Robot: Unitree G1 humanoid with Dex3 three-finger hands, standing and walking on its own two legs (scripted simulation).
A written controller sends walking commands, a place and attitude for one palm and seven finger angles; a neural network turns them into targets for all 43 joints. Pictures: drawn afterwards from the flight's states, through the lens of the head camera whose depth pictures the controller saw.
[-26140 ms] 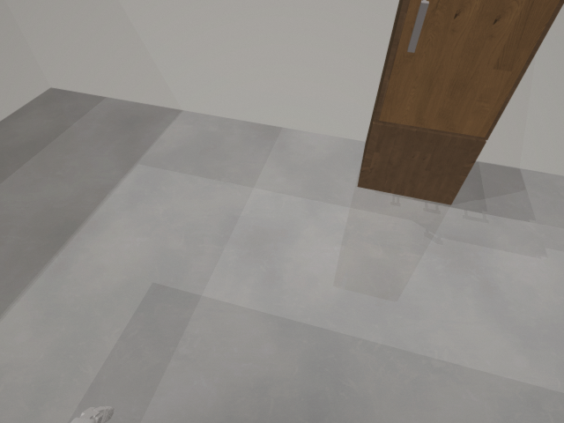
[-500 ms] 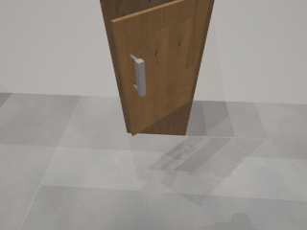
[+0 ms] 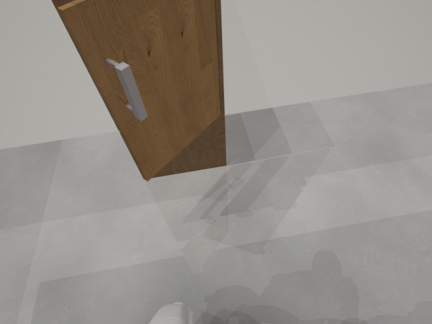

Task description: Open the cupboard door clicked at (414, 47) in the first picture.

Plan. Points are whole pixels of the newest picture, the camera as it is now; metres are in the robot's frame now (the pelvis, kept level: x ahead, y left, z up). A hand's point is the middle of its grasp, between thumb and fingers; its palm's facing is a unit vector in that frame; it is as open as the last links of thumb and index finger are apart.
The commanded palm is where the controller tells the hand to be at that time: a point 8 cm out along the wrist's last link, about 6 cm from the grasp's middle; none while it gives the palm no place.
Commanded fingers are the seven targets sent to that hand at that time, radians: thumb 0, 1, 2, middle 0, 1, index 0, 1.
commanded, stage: walk to a spot facing it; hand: left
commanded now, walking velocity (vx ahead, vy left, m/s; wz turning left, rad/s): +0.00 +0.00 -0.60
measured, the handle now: (126, 90) +0.60 +0.27 +0.07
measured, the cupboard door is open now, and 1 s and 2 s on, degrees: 42 42 42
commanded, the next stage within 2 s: none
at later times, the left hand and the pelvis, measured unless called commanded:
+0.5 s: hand (139, 316) +0.14 +0.18 -0.15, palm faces -0.24 -0.94 -0.25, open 7.4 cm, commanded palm none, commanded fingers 0.00 0.90 0.90 -0.20 -0.30 -0.20 -0.30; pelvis -0.01 +0.00 +0.01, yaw -17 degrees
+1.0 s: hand (176, 297) +0.18 +0.11 -0.15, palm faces -0.52 -0.83 -0.21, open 7.4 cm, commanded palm none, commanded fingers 0.00 0.90 0.90 -0.20 -0.30 -0.20 -0.30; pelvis -0.01 -0.01 +0.01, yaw -35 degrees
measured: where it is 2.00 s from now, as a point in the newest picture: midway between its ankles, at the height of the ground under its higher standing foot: outside the picture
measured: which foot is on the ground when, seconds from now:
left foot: up 0.00-0.26, down 0.28-0.52, up 0.54-0.82, down 0.84-1.00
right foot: down 0.00-0.28, up 0.30-0.52, down 0.54-0.84, up 0.86-1.00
